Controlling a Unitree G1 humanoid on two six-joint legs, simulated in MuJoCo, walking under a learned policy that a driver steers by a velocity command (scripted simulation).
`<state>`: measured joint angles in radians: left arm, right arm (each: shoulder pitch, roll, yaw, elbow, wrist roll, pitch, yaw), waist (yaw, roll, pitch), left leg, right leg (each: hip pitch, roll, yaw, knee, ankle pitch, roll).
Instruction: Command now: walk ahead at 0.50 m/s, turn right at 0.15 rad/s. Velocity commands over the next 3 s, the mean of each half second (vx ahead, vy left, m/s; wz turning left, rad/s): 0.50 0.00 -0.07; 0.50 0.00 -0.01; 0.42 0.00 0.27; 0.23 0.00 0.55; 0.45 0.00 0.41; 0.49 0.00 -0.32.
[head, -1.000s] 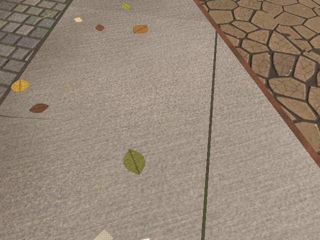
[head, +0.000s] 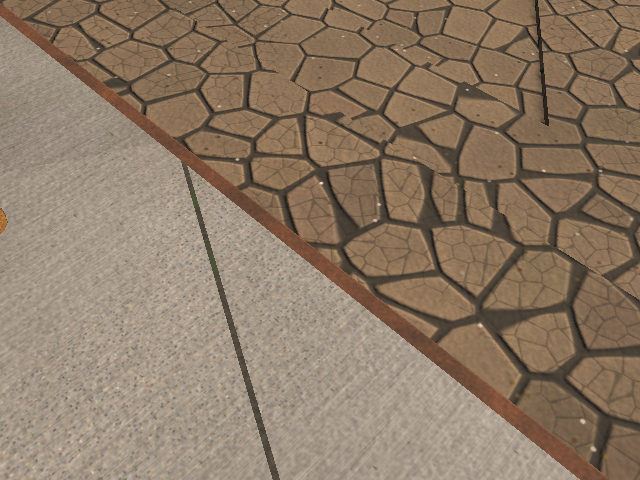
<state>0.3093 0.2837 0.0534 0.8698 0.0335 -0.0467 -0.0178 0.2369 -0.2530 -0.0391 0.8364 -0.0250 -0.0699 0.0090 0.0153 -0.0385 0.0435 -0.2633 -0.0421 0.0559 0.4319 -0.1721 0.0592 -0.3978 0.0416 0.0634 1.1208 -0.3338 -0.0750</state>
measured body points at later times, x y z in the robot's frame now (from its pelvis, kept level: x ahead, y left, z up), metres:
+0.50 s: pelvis +0.26 -0.05 +0.00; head +0.28 -0.07 +0.45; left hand +0.37 +0.21 -0.12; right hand +0.29 -0.31 -0.15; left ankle +0.19 +0.08 -0.66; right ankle +0.29 -0.12 -0.74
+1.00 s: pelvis +0.53 -0.01 -0.01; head +0.56 +0.00 +0.44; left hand +0.51 +0.24 -0.16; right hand +0.66 -0.27 -0.13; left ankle +0.60 +0.06 -0.74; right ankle +0.39 -0.13 -0.65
